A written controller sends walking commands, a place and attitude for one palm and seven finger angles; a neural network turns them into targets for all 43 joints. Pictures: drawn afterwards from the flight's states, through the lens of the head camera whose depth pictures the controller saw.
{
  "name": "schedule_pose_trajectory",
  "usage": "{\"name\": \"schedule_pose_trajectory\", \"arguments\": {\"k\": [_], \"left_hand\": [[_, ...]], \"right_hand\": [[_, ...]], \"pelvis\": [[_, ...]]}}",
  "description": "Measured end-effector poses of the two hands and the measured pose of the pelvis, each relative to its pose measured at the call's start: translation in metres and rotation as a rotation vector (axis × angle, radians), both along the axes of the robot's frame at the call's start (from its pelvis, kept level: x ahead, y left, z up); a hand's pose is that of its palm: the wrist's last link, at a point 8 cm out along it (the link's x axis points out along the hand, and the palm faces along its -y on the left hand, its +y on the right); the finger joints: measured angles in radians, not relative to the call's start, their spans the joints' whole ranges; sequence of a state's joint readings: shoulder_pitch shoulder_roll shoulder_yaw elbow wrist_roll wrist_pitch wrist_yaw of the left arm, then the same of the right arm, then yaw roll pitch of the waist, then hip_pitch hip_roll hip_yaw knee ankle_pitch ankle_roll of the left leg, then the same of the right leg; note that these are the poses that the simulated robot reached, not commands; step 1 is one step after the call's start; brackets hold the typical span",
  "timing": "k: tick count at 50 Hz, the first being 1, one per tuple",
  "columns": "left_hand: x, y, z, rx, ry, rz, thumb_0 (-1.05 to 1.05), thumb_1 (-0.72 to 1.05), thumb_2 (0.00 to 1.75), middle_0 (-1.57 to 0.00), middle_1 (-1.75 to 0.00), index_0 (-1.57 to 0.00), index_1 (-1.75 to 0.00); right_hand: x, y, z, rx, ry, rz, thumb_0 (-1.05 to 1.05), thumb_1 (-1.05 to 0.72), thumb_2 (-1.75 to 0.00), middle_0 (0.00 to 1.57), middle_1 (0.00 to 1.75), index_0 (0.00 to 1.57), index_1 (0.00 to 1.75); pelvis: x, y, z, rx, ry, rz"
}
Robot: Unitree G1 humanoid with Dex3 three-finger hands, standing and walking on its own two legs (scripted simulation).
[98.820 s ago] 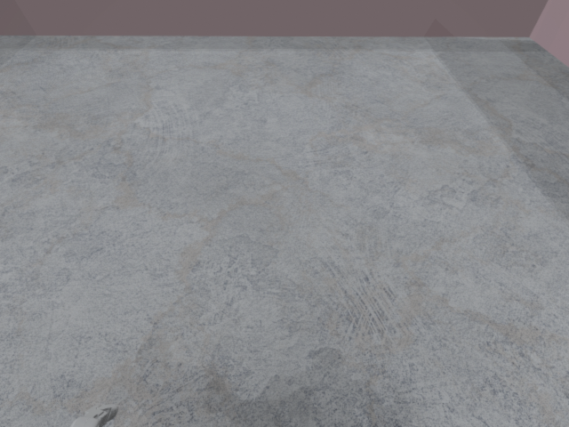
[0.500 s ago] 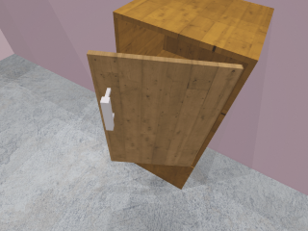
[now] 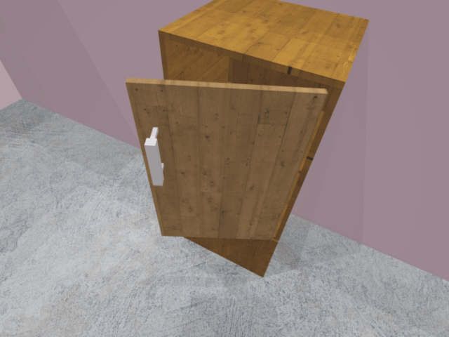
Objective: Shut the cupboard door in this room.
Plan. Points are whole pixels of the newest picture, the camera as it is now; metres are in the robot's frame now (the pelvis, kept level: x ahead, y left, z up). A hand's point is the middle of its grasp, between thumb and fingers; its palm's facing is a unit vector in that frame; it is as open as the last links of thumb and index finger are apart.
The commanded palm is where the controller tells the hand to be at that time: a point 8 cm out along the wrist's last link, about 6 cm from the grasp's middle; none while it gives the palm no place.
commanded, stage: come to a stop and stand still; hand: left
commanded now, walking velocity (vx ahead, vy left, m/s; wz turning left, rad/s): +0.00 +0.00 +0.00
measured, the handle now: (156, 157) +0.48 +0.19 +0.03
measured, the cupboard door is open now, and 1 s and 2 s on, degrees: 26 26 26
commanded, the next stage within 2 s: look again from close up in 0.24 s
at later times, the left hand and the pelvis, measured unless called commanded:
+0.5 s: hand out of the picture -0.02 +0.15 -0.19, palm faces +0.01 -0.99 -0.16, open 7.3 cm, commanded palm none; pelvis +0.01 +0.00 -0.01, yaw +0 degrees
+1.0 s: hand out of the picture +0.14 +0.19 -0.14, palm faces +0.16 -0.97 -0.20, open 7.3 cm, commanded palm +0.14 +0.23 -0.07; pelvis +0.04 +0.00 -0.01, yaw -1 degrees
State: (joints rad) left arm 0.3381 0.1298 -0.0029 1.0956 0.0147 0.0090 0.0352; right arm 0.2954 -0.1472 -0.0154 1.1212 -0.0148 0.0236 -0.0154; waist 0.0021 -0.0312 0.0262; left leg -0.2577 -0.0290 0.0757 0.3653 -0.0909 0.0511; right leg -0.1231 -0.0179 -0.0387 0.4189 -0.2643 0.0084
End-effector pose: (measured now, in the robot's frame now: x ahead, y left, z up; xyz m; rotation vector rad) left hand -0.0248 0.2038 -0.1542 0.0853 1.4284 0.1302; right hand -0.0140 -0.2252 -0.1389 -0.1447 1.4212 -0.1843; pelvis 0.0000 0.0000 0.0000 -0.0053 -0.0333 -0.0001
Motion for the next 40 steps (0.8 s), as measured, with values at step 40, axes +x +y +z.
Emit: {"name": "schedule_pose_trajectory", "arguments": {"k": [40], "left_hand": [[0.080,0.025,0.003,0.071,-0.103,-0.062,0.00,0.91,0.90,-0.20,-0.29,-0.20,-0.30]], "right_hand": [[0.068,0.003,-0.008,0.004,-0.112,0.025,0.01,-0.93,-0.90,0.20,0.30,0.20,0.30]], "pelvis": [[0.040,0.007,-0.008,0.004,0.035,-0.026]]}}
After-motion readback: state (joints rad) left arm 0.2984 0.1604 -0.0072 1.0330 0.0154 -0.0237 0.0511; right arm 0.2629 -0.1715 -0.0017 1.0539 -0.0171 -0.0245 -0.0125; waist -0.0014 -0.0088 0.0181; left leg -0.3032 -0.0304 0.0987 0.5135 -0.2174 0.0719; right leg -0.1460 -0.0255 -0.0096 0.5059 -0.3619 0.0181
